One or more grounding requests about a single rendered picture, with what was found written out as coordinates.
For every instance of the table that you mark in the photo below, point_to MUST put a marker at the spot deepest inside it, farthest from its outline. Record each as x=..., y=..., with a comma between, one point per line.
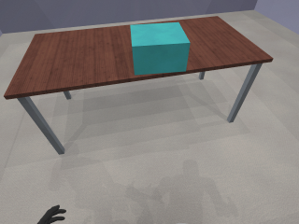
x=88, y=58

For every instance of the carton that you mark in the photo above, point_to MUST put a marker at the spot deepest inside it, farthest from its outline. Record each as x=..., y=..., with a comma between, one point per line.
x=159, y=48

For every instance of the left robot hand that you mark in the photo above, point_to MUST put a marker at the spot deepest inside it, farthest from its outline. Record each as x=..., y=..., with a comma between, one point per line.
x=48, y=217

